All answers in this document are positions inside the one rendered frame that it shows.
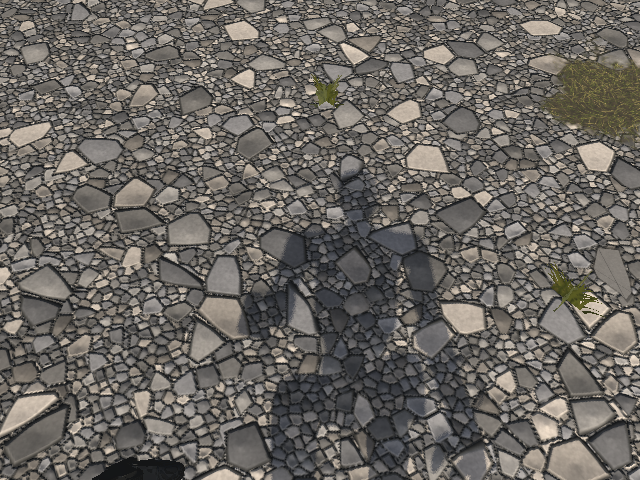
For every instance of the robot left hand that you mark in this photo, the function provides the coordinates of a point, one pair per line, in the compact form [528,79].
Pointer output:
[131,469]

